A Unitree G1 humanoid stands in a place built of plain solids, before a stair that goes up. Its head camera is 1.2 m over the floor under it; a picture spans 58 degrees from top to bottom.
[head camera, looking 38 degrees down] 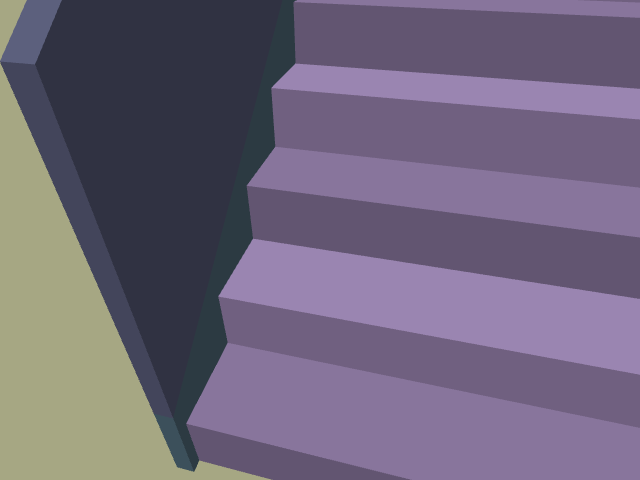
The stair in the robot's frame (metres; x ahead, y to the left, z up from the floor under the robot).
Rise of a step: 0.19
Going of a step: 0.25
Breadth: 1.24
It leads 14 degrees to the right of straight ahead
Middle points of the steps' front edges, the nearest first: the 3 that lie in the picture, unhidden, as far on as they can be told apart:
0.66 -0.33 0.38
0.91 -0.39 0.57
1.15 -0.45 0.76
